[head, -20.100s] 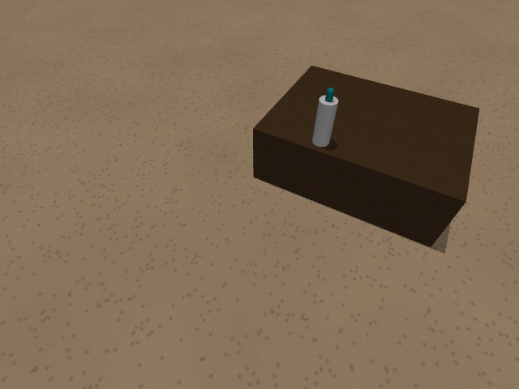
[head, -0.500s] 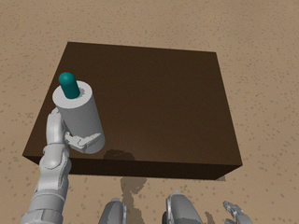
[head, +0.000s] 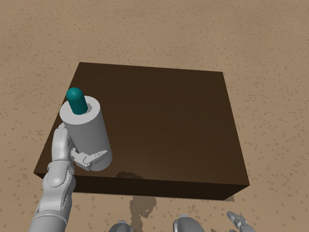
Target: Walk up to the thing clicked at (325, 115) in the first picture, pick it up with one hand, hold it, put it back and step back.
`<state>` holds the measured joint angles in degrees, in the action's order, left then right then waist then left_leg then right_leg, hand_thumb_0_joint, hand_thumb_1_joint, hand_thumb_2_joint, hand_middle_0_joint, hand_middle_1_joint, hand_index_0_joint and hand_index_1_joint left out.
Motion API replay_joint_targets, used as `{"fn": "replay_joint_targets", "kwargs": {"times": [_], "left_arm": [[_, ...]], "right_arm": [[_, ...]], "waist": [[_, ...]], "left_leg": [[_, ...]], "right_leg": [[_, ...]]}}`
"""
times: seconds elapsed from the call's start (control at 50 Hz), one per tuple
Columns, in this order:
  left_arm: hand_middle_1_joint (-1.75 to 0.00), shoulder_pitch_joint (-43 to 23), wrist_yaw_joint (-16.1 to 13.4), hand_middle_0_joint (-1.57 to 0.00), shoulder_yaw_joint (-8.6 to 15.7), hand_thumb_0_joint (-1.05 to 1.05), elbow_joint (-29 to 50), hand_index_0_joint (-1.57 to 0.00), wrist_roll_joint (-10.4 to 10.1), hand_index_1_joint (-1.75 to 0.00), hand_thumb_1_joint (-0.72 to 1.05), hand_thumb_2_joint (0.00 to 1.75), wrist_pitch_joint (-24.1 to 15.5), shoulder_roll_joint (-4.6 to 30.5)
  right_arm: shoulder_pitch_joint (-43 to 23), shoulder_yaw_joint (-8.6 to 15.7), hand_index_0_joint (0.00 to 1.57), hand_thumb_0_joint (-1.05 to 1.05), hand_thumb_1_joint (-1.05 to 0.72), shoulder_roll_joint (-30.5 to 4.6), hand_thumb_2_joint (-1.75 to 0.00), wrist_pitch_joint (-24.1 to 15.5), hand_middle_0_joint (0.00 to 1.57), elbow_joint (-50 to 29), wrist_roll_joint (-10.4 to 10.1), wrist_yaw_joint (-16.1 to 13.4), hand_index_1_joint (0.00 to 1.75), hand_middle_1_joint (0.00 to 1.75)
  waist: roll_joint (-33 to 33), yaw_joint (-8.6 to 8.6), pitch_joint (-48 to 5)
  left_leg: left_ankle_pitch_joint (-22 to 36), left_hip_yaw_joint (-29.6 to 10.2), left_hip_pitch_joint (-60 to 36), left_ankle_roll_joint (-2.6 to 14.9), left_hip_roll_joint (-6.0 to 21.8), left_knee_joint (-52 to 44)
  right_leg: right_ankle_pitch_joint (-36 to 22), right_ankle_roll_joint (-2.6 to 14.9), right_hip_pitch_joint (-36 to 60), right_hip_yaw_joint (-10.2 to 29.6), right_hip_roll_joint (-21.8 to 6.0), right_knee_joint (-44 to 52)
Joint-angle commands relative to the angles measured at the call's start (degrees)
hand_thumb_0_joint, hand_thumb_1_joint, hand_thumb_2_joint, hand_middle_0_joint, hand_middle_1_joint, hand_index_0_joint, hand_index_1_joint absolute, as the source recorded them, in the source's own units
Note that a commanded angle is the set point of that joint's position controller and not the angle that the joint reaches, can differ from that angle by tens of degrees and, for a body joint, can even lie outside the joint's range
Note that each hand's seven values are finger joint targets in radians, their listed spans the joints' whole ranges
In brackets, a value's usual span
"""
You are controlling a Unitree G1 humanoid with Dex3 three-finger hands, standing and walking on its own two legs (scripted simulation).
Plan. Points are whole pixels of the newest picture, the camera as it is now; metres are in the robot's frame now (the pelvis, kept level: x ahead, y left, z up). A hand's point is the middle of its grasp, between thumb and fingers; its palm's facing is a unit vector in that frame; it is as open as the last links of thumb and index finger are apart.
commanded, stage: lift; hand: left
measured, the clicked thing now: (88, 131) +0.36 +0.16 +0.06
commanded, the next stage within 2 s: hold in 0.40 s
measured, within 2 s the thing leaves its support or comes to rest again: neither
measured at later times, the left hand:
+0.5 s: hand (89, 138) +0.35 +0.16 +0.05, palm faces +0.08 -1.00 -0.04, open 11.2 cm
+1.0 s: hand (87, 138) +0.34 +0.16 +0.07, palm faces +0.07 -1.00 -0.04, open 11.2 cm
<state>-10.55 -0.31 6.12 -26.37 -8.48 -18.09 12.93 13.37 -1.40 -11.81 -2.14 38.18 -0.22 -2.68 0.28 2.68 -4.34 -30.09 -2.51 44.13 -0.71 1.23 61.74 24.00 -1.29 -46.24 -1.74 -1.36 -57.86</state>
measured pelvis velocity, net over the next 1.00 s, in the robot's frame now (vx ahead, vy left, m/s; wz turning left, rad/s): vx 0.01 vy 0.00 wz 0.00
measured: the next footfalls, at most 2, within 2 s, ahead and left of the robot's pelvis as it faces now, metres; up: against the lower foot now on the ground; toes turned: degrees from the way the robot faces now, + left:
none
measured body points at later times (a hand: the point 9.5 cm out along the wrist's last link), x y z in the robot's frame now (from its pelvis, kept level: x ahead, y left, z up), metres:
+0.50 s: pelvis +0.01 +0.00 +0.02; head +0.07 +0.01 +0.47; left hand +0.34 +0.21 +0.05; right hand +0.13 -0.25 -0.09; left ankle +0.00 +0.12 -0.67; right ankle +0.04 -0.14 -0.67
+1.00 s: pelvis +0.01 +0.00 +0.03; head +0.06 +0.01 +0.48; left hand +0.33 +0.21 +0.07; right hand +0.14 -0.24 -0.08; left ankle +0.00 +0.12 -0.67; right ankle +0.04 -0.14 -0.67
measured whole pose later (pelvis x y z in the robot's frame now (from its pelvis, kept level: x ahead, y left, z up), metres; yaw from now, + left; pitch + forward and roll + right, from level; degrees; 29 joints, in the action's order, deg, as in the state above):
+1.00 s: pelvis +0.01 +0.00 +0.03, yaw +0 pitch +6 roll -1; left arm -5.0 1.3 5.2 -22.8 -8.7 -17.0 11.7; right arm 13.9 -0.6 -12.0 -2.9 38.7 -0.1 -2.8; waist 0.5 1.9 -1.8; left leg -26.9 -1.9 30.4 -0.8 1.4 50.9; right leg 21.2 -1.2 -32.8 -1.5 -1.2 -47.8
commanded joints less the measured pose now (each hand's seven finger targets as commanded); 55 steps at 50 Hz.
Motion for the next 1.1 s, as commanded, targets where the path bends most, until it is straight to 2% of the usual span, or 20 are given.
{"fn": "replay_joint_targets", "kwargs": {"times": [0.0, 0.2, 0.22, 0.28, 0.3, 0.36, 0.38, 0.48, 0.52, 0.58, 0.62, 0.64, 0.7, 0.74, 0.78, 0.94, 0.96, 1.0, 1.06, 1.08], "left_arm": [[-1.48, -20.25, 0.59, -1.29, 3.34, 0.00, 20.81, -1.31, -2.05, -1.49, -0.01, 1.32, -7.56, 7.21], [-1.47, -21.37, 0.21, -1.26, 5.10, 0.00, 25.77, -1.28, -2.73, -1.47, -0.02, 1.32, -7.93, 8.43], [-1.47, -19.02, 0.36, -1.27, 3.99, 0.00, 22.23, -1.29, -2.71, -1.48, 0.00, 1.33, -7.56, 6.27], [-1.46, -21.40, 0.30, -1.26, 4.94, 0.00, 26.77, -1.28, -2.45, -1.47, 0.02, 1.32, -7.98, 8.59], [-1.47, -18.12, 0.71, -1.27, 2.59, 0.00, 23.36, -1.29, -2.54, -1.48, 0.02, 1.33, -7.53, 5.67], [-1.49, -19.54, 0.79, -1.28, 4.66, 0.00, 23.35, -1.30, -2.62, -1.49, 0.03, 1.34, -7.43, 7.53], [-1.49, -18.26, 1.16, -1.29, 3.01, 0.00, 21.79, -1.31, -2.42, -1.50, 0.02, 1.34, -7.23, 6.16], [-1.50, -16.85, 1.66, -1.30, 3.93, 0.00, 21.30, -1.32, -2.28, -1.50, 0.07, 1.35, -7.58, 6.74], [-1.47, -20.01, 1.44, -1.29, 4.74, 0.00, 25.71, -1.32, -2.62, -1.47, 0.02, 1.26, -8.06, 8.12], [-1.46, -15.54, 1.35, -1.28, 3.39, 0.00, 21.16, -1.30, -2.97, -1.46, 0.02, 1.25, -7.38, 4.72], [-1.45, -20.27, 0.78, -1.27, 5.33, 0.00, 25.98, -1.29, -2.84, -1.44, 0.02, 1.24, -8.00, 7.74], [-1.45, -18.42, 0.92, -1.26, 3.72, 0.00, 24.78, -1.29, -2.60, -1.44, 0.02, 1.24, -7.77, 6.11], [-1.45, -17.19, 0.90, -1.26, 2.82, 0.00, 23.50, -1.28, -2.13, -1.45, 0.04, 1.25, -7.58, 5.49], [-1.46, -18.88, 0.98, -1.27, 4.03, 0.00, 25.54, -1.30, -2.28, -1.46, 0.04, 1.26, -7.88, 7.03], [-1.46, -18.91, 1.27, -1.28, 2.99, 0.00, 26.07, -1.30, -2.26, -1.46, 0.06, 1.27, -7.77, 6.61], [-1.49, -16.10, 1.30, -1.29, 4.00, 0.00, 25.25, -1.32, -2.50, -1.49, 0.07, 1.29, -6.96, 6.86], [-1.49, -15.98, 1.35, -1.30, 3.52, 0.00, 24.65, -1.33, -2.55, -1.49, 0.09, 1.30, -6.83, 6.20], [-1.49, -13.58, 1.31, -1.30, 3.13, 0.00, 21.06, -1.32, -2.66, -1.49, 0.09, 1.30, -6.51, 4.48], [-1.48, -18.55, 1.24, -1.29, 3.14, 0.00, 26.74, -1.32, -2.30, -1.48, 0.08, 1.29, -7.33, 6.52], [-1.49, -16.52, 1.32, -1.29, 2.84, 0.00, 24.97, -1.32, -2.43, -1.48, 0.10, 1.30, -7.21, 5.59]], "right_arm": [[0.89, 3.36, 0.20, 0.00, -0.92, -8.45, -0.90, -2.26, 0.20, -6.16, -0.24, -0.27, 0.30, 0.30], [1.78, 3.21, 0.20, 0.00, -0.92, -8.04, -0.90, -2.09, 0.20, -6.28, -0.08, -0.72, 0.30, 0.30], [1.23, 3.10, 0.20, 0.00, -0.92, -7.92, -0.90, -2.16, 0.20, -6.38, -0.03, -0.76, 0.30, 0.30], [1.44, 3.28, 0.20, 0.00, -0.91, -7.93, -0.90, -2.15, 0.20, -5.82, 0.01, -1.02, 0.30, 0.30], [1.30, 3.13, 0.20, 0.00, -0.92, -7.77, -0.90, -2.15, 0.20, -5.99, 0.10, -0.97, 0.30, 0.30], [0.94, 3.59, 0.20, 0.00, -0.91, -8.05, -0.90, -2.45, 0.20, -5.81, -0.07, -1.08, 0.30, 0.30], [0.45, 3.33, 0.20, 0.00, -0.91, -7.79, -0.90, -2.37, 0.20, -6.17, 0.03, -1.02, 0.30, 0.30], [0.30, 3.77, 0.20, 0.00, -0.91, -8.23, -0.90, -2.39, 0.20, -6.44, 0.00, -0.52, 0.30, 0.30], [0.54, 3.72, 0.20, 0.00, -0.92, -8.02, -0.90, -2.57, 0.20, -6.43, -0.14, -0.53, 0.30, 0.30], [-0.07, 3.39, 0.20, 0.00, -0.92, -7.90, -0.90, -2.65, 0.20, -6.70, -0.11, -0.53, 0.30, 0.30], [-0.01, 3.71, 0.20, 0.00, -0.92, -8.16, -0.90, -2.79, 0.20, -6.34, -0.10, -0.67, 0.30, 0.30], [0.16, 3.42, 0.20, 0.00, -0.92, -7.77, -0.90, -2.77, 0.20, -6.32, 0.08, -0.70, 0.30, 0.30], [0.47, 3.50, 0.20, 0.00, -0.92, -8.01, -0.90, -2.98, 0.20, -6.05, 0.20, -0.74, 0.30, 0.30], [0.03, 3.75, 0.20, 0.00, -0.92, -8.32, -0.90, -3.07, 0.20, -6.18, 0.06, -0.70, 0.30, 0.30], [0.02, 3.70, 0.20, 0.00, -0.92, -8.20, -0.90, -3.11, 0.20, -6.36, 0.01, -0.66, 0.30, 0.30], [-0.02, 3.70, 0.20, 0.00, -0.92, -7.99, -0.90, -3.32, 0.20, -5.91, -0.20, -0.49, 0.30, 0.30], [0.06, 3.73, 0.20, 0.00, -0.92, -7.96, -0.90, -3.25, 0.20, -5.85, -0.22, -0.61, 0.30, 0.30], [-0.93, 3.68, 0.20, 0.00, -0.92, -7.95, -0.90, -3.49, 0.20, -6.16, -0.35, -0.55, 0.30, 0.30], [-1.08, 3.76, 0.20, 0.00, -0.91, -7.93, -0.90, -3.67, 0.20, -6.08, -0.19, -0.27, 0.30, 0.30], [-0.68, 3.79, 0.20, 0.00, -0.92, -8.12, -0.90, -3.70, 0.20, -6.06, -0.17, -0.25, 0.30, 0.30]], "waist": [[4.98, -0.45, -22.42], [4.17, -0.24, -22.84], [2.72, 0.09, -21.14], [5.35, -0.46, -21.42], [3.28, 0.48, -19.76], [3.46, -0.42, -19.48], [3.33, 0.12, -19.32], [3.74, -0.69, -18.42], [5.10, -0.88, -19.50], [2.33, -0.27, -17.46], [4.65, -0.46, -19.37], [4.20, -0.35, -19.32], [3.41, 0.17, -18.15], [4.99, -0.54, -18.75], [4.91, -0.34, -17.98], [3.78, -1.38, -16.97], [3.13, -0.65, -17.49], [0.72, -0.69, -12.93], [5.09, -1.12, -15.42], [4.62, -0.86, -15.69]], "left_leg": [[19.27, 0.39, -11.76, -0.09, -1.21, -11.71], [22.03, 1.09, -15.03, 0.31, -1.43, -13.22], [21.55, 1.10, -14.26, 0.31, -1.44, -13.58], [21.87, 1.16, -16.24, 0.22, -1.58, -14.33], [21.29, 1.09, -15.41, 0.30, -1.50, -14.54], [20.05, 1.56, -15.11, 0.51, -1.58, -15.07], [20.67, 1.62, -15.21, 0.51, -1.59, -14.98], [22.07, 1.24, -15.87, -0.05, -1.40, -16.16], [21.59, 1.35, -17.13, 0.04, -1.55, -16.49], [21.06, 1.29, -16.71, 0.10, -1.39, -17.14], [21.50, 1.47, -18.20, 0.07, -1.46, -17.08], [22.46, 1.33, -18.48, -0.01, -1.40, -17.06], [22.92, 1.11, -18.68, -0.15, -1.25, -17.52], [24.18, 1.00, -19.55, -0.47, -1.19, -17.73], [23.41, 0.84, -19.59, -0.47, -1.18, -18.26], [22.17, 1.27, -19.03, -0.22, -1.26, -19.30], [22.64, 1.53, -20.14, 0.02, -1.34, -18.99], [19.65, 1.45, -18.24, 0.22, -1.33, -19.85], [20.77, 1.15, -20.00, -0.42, -1.17, -20.42], [21.73, 1.00, -20.67, -0.54, -1.01, -20.39]], "right_leg": [[-16.14, 2.59, 15.25, -1.11, 1.69, 7.17], [-19.65, 2.19, 20.72, -0.30, 1.68, 9.78], [-19.36, 2.14, 20.55, -0.27, 1.58, 10.10], [-19.52, 2.24, 20.76, -0.25, 1.53, 10.73], [-18.99, 2.17, 20.65, -0.42, 1.65, 11.18], [-18.97, 1.97, 22.17, -0.02, 1.41, 12.23], [-19.50, 1.91, 22.41, -0.11, 1.43, 12.37], [-19.44, 2.24, 22.86, -0.57, 1.57, 12.54], [-19.27, 2.17, 23.51, -0.44, 1.53, 12.84], [-18.85, 2.03, 23.50, -0.46, 1.66, 13.47], [-19.37, 2.06, 23.74, -0.23, 1.62, 13.56], [-19.95, 2.08, 23.96, -0.43, 1.70, 13.41], [-20.04, 2.17, 23.60, -0.51, 1.73, 13.52], [-20.47, 2.27, 23.74, -0.61, 1.67, 13.44], [-19.66, 2.28, 23.72, -0.71, 1.75, 13.72], [-19.25, 2.19, 25.90, -0.75, 1.62, 15.07], [-19.97, 2.02, 25.91, -0.65, 1.60, 15.46], [-17.56, 1.79, 24.69, -0.79, 1.61, 16.19], [-17.48, 2.24, 24.70, -0.93, 1.61, 15.66], [-17.88, 2.30, 24.42, -1.07, 1.75, 15.35]]}}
